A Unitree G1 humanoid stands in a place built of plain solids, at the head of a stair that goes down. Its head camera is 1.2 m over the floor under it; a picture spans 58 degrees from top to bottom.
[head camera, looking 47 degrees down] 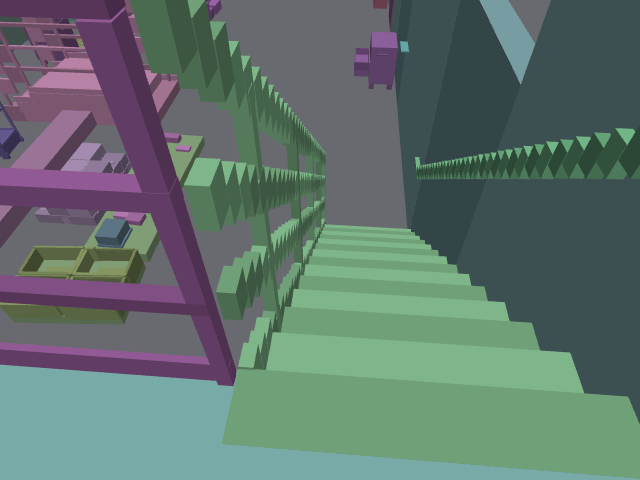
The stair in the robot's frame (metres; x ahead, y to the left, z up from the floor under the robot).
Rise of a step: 0.20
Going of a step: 0.25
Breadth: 1.17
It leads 4 degrees to the right of straight ahead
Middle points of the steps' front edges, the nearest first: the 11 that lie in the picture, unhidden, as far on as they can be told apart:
0.55 -0.34 0.00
0.80 -0.36 -0.20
1.05 -0.38 -0.40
1.30 -0.40 -0.61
1.55 -0.42 -0.81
1.80 -0.44 -1.01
2.05 -0.46 -1.22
2.30 -0.48 -1.42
2.55 -0.50 -1.62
2.80 -0.52 -1.82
3.06 -0.53 -2.03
